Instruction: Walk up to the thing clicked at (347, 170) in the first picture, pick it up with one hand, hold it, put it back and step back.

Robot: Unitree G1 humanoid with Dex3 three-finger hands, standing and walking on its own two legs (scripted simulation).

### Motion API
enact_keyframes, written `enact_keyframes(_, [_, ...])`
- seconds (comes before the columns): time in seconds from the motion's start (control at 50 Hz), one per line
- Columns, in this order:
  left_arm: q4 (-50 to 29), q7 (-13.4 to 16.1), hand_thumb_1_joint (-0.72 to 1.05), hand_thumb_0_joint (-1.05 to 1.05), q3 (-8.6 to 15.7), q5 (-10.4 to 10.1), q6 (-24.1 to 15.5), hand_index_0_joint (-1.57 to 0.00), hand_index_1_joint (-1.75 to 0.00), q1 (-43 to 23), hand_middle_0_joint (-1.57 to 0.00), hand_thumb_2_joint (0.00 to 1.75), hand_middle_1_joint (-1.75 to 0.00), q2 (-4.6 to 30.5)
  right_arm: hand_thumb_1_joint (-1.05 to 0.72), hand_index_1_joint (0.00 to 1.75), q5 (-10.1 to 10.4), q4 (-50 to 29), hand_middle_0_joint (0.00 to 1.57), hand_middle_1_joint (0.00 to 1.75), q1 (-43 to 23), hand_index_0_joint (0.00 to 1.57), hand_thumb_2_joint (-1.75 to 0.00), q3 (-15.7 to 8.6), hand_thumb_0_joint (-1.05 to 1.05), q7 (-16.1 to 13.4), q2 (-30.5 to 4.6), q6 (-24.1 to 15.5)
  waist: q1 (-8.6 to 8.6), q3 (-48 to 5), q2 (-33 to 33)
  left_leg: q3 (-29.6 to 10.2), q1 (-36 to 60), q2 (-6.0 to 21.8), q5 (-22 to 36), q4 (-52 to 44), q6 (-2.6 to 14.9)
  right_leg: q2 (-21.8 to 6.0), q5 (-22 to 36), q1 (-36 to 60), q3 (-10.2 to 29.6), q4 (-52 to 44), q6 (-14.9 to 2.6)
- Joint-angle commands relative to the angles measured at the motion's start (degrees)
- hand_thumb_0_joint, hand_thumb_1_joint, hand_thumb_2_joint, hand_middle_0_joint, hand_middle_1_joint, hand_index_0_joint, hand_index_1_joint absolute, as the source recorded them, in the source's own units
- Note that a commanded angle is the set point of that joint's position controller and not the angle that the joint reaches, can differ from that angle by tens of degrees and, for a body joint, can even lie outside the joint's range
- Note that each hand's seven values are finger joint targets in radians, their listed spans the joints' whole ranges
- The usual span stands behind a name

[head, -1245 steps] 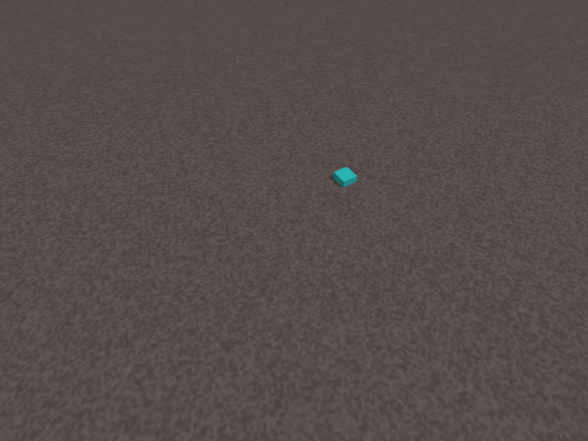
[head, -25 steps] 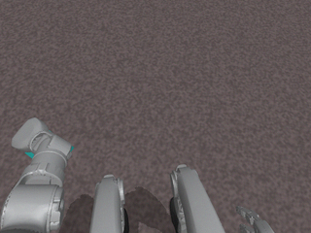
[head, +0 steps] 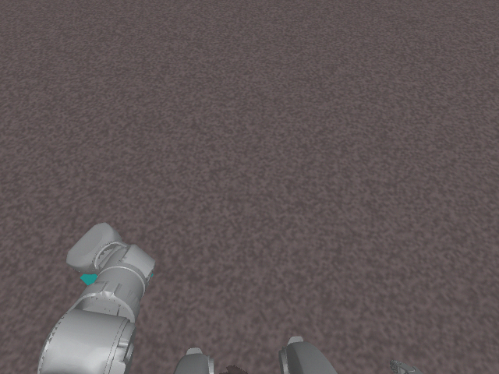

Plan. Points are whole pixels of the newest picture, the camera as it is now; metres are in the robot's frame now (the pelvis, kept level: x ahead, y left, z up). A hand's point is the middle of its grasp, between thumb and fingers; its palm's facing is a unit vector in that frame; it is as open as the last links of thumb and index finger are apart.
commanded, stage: lift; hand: left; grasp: from above
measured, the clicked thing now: (117, 276) +0.34 +0.24 -0.12
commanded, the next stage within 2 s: hold in 0.36 s
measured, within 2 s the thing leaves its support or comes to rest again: neither
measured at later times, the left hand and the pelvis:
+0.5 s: hand (95, 264) +0.33 +0.24 -0.02, palm faces -0.24 -0.40 -0.88, open 11.2 cm; pelvis +0.01 +0.01 +0.06, yaw +0 degrees
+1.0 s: hand (88, 247) +0.34 +0.24 +0.01, palm faces -0.22 -0.39 -0.89, open 11.2 cm; pelvis +0.03 +0.02 +0.07, yaw +0 degrees
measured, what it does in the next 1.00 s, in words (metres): rises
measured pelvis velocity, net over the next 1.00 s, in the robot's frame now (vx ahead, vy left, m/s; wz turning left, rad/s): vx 0.03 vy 0.02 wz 0.00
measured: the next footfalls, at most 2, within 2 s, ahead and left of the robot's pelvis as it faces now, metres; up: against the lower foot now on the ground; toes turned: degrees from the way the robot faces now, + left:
none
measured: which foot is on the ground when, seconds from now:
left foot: down 0.00-1.00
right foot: down 0.00-1.00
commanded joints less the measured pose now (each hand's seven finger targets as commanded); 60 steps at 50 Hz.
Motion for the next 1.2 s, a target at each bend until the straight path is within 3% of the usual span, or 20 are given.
enact_keyframes(0.0, [-9.9, 3.7, 0.64, 0.00, 0.6, 2.3, 0.4, -1.08, -0.53, -20.4, -1.12, 0.73, -0.48, 11.2, -0.89, 0.30, -0.3, -4.0, 0.20, 0.30, 4.1, 0.20, -0.90, -2.4, 0.00, 0.2, -8.1, -0.9, 0.34, -25.6, -1.0, 4.9, 14.9, -3.7, 19.4, -9.9, 3.34, 0.1, 27.6, 25.0, 1.9, -14.4, 2.03])
enact_keyframes(0.06, [-8.0, 5.1, 0.68, 0.00, 1.0, 1.9, 1.4, -1.10, -0.52, -19.3, -1.14, 0.73, -0.46, 10.7, -0.88, 0.30, -0.8, -3.6, 0.20, 0.30, 3.8, 0.20, -0.90, -2.3, 0.00, 0.6, -8.0, -0.5, 1.21, -23.2, 0.7, 4.9, 18.9, -3.6, 20.8, -13.2, 2.92, 0.5, 26.0, 24.9, 0.8, -16.3, 1.28])
enact_keyframes(0.08, [-6.3, 5.3, 0.70, 0.00, 0.1, 1.8, 1.8, -1.11, -0.52, -19.8, -1.15, 0.73, -0.47, 9.0, -0.88, 0.30, -1.0, -3.2, 0.20, 0.30, 4.2, 0.20, -0.89, -2.2, 0.00, 0.7, -7.9, -0.4, 0.14, -21.6, -0.8, 4.6, 19.0, -3.4, 20.2, -14.2, 3.02, 0.7, 24.9, 24.8, 0.8, -17.5, 1.43])
enact_keyframes(0.16, [-4.8, 6.7, 0.71, 0.00, 1.4, 0.5, 2.7, -1.11, -0.54, -21.4, -1.15, 0.74, -0.50, 8.8, -0.88, 0.30, -1.5, -2.5, 0.20, 0.30, 3.9, 0.20, -0.90, -2.6, 0.00, 1.4, -7.9, -0.4, 1.24, -19.5, -1.2, 4.9, 20.0, -3.5, 20.1, -17.1, 2.90, 0.4, 24.5, 27.1, 1.0, -19.7, 1.17])
enact_keyframes(0.22, [-1.6, 7.1, 0.74, 0.00, 0.5, 0.4, 3.6, -1.12, -0.58, -20.8, -1.17, 0.78, -0.53, 6.8, -0.88, 0.30, -1.7, -2.2, 0.20, 0.30, 3.6, 0.20, -0.89, -2.6, 0.00, 2.0, -8.2, -0.4, 0.89, -16.9, -2.3, 4.8, 21.7, -3.2, 19.1, -19.6, 2.88, 0.7, 21.8, 27.2, 0.8, -21.7, 1.11])
enact_keyframes(0.32, [-3.5, 6.7, 0.76, 0.00, 0.2, 0.5, 3.2, -1.14, -0.57, -21.5, -1.18, 0.74, -0.52, 7.1, -0.89, 0.30, -1.7, -2.5, 0.20, 0.30, 2.6, 0.20, -0.90, -3.1, 0.00, 2.8, -8.5, -0.7, 1.67, -15.0, -1.5, 4.8, 23.2, -3.4, 16.7, -22.4, 2.76, 0.6, 17.4, 28.4, 0.9, -24.6, 1.07])
enact_keyframes(0.36, [-4.8, 6.4, 0.76, 0.00, -0.5, 0.1, 3.3, -1.12, -0.59, -21.0, -1.16, 0.74, -0.54, 5.8, -0.89, 0.30, -1.6, -2.6, 0.20, 0.30, 2.3, 0.20, -0.90, -3.1, 0.00, 3.1, -8.5, -0.8, 1.76, -15.1, -0.7, 4.6, 25.0, -3.3, 16.8, -23.9, 2.53, 0.7, 17.2, 29.0, 0.5, -25.1, 0.83])
enact_keyframes(0.38, [-6.2, 6.2, 0.76, 0.00, -1.2, 0.2, 3.4, -1.12, -0.59, -22.0, -1.16, 0.74, -0.55, 4.9, -0.89, 0.30, -1.5, -2.7, 0.20, 0.30, 2.4, 0.20, -0.90, -3.0, 0.00, 3.2, -8.7, -0.9, 0.82, -15.9, -1.1, 4.4, 26.3, -3.3, 16.8, -24.4, 2.59, 0.7, 17.1, 29.6, 0.6, -25.6, 0.96])
enact_keyframes(0.42, [-7.4, 6.3, 0.74, 0.00, -0.6, 0.3, 3.6, -1.11, -0.61, -22.2, -1.15, 0.77, -0.56, 6.0, -0.89, 0.30, -1.2, -2.8, 0.20, 0.30, 1.9, 0.20, -0.90, -3.2, 0.00, 3.5, -8.9, -0.8, 1.71, -15.8, -0.2, 4.6, 27.7, -3.4, 17.7, -25.3, 2.48, 0.6, 18.1, 30.7, 0.6, -26.1, 0.86])
enact_keyframes(0.46, [-9.1, 6.4, 0.76, 0.00, -1.4, -0.3, 3.8, -1.13, -0.57, -22.5, -1.18, 0.71, -0.52, 5.0, -0.89, 0.30, -1.2, -3.4, 0.20, 0.30, 1.0, 0.20, -0.90, -3.0, 0.00, 3.6, -8.9, -0.8, 1.26, -16.1, -0.7, 4.4, 29.8, -3.3, 18.0, -26.2, 2.49, 0.7, 18.5, 31.4, 0.3, -26.8, 0.88])
enact_keyframes(0.6, [-7.5, 6.4, 0.76, 0.00, -1.4, 0.2, 4.2, -1.13, -0.54, -22.9, -1.18, 0.69, -0.49, 5.5, -0.89, 0.30, -1.1, -3.0, 0.20, 0.30, -0.4, 0.20, -0.90, -3.0, 0.00, 4.1, -9.2, -1.1, 1.86, -12.3, 0.0, 3.8, 31.8, -3.2, 15.2, -29.3, 2.02, 0.5, 15.6, 31.0, 0.2, -28.2, 0.60])
enact_keyframes(0.64, [-7.7, 6.1, 0.77, 0.00, -2.2, 0.3, 4.5, -1.14, -0.53, -22.7, -1.19, 0.68, -0.48, 4.0, -0.89, 0.30, -1.1, -3.2, 0.20, 0.30, -0.2, 0.20, -0.90, -2.9, 0.00, 4.3, -9.1, -1.0, 1.65, -12.5, -0.6, 3.5, 32.9, -3.0, 16.3, -29.5, 2.02, 0.5, 16.5, 30.9, -0.1, -28.2, 0.56])
enact_keyframes(0.72, [-8.1, 6.0, 0.74, 0.00, -1.5, 0.0, 4.9, -1.12, -0.53, -22.3, -1.17, 0.68, -0.48, 5.1, -0.90, 0.30, -1.0, -3.7, 0.20, 0.30, -1.1, 0.20, -0.90, -3.3, 0.00, 4.7, -9.5, -0.9, 2.92, -12.5, -0.6, 4.4, 33.1, -3.6, 18.7, -29.5, 2.15, 0.5, 18.9, 33.7, 0.4, -29.0, 0.72])
enact_keyframes(0.76, [-8.2, 5.7, 0.72, 0.00, -2.4, 0.0, 5.2, -1.10, -0.56, -22.5, -1.16, 0.72, -0.50, 3.6, -0.90, 0.30, -0.9, -4.0, 0.20, 0.30, -1.1, 0.20, -0.90, -3.0, 0.00, 4.8, -9.5, -0.9, 1.87, -13.4, -2.3, 4.2, 34.5, -3.5, 20.4, -29.6, 2.39, 0.6, 21.0, 34.3, 0.5, -29.4, 0.92])
enact_keyframes(0.8, [-7.7, 5.5, 0.74, 0.00, -1.5, 0.3, 5.2, -1.11, -0.56, -21.6, -1.18, 0.73, -0.49, 5.5, -0.90, 0.30, -0.8, -4.0, 0.20, 0.30, -1.3, 0.20, -0.90, -3.4, 0.00, 4.9, -9.6, -0.8, 3.18, -11.9, -1.4, 4.4, 33.7, -3.7, 20.5, -30.2, 2.22, 0.4, 20.8, 35.5, 0.5, -29.4, 0.74])
enact_keyframes(0.92, [-9.4, 5.0, 0.71, 0.00, -3.4, 0.6, 5.5, -1.10, -0.57, -21.8, -1.17, 0.74, -0.50, 3.0, -0.90, 0.30, -0.5, -5.0, 0.20, 0.30, -2.0, 0.20, -0.90, -2.8, 0.00, 5.2, -9.0, -0.7, 2.80, -11.2, -2.1, 4.1, 35.4, -3.7, 21.2, -31.5, 2.43, 0.4, 21.6, 36.1, 0.4, -30.5, 0.75])
enact_keyframes(0.94, [-8.9, 5.1, 0.70, 0.00, -2.3, 0.7, 5.5, -1.09, -0.56, -21.2, -1.15, 0.73, -0.50, 5.4, -0.90, 0.30, -0.6, -5.0, 0.20, 0.30, -1.8, 0.20, -0.90, -3.1, 0.00, 5.2, -9.6, -0.7, 3.54, -12.0, -2.4, 4.4, 35.1, -3.8, 21.9, -31.1, 2.49, 0.4, 22.4, 37.2, 0.5, -30.3, 0.82])
enact_keyframes(1.02, [-10.8, 5.1, 0.67, 0.00, -2.5, 0.5, 6.0, -1.07, -0.59, -22.0, -1.14, 0.77, -0.51, 4.0, -0.90, 0.30, -0.5, -5.2, 0.20, 0.30, -1.9, 0.20, -0.90, -3.3, 0.00, 5.3, -9.5, -0.2, 3.09, -14.1, -2.8, 4.7, 37.2, -4.0, 26.6, -30.5, 2.63, 0.4, 28.6, 39.3, 0.8, -30.2, 1.09])
enact_keyframes(1.04, [-10.8, 5.0, 0.67, 0.00, -1.9, 0.1, 6.0, -1.06, -0.58, -21.2, -1.13, 0.77, -0.51, 5.1, -0.90, 0.30, -0.5, -5.1, 0.20, 0.30, -2.1, 0.20, -0.90, -3.5, 0.00, 5.4, -9.6, -0.3, 3.82, -13.8, -2.7, 4.8, 36.9, -4.0, 26.7, -30.9, 2.50, 0.2, 28.5, 40.2, 0.8, -30.0, 0.97])
enact_keyframes(1.18, [-11.7, 3.9, 0.62, 0.00, -2.8, 0.6, 6.5, -1.03, -0.57, -21.5, -1.10, 0.75, -0.49, 4.8, -0.90, 0.30, -0.3, -5.7, 0.20, 0.30, -2.6, 0.20, -0.90, -3.2, 0.00, 5.4, -9.5, 0.2, 3.75, -13.0, -3.0, 5.0, 37.8, -4.2, 28.7, -31.5, 2.79, 0.1, 31.9, 41.4, 0.8, -31.0, 1.18])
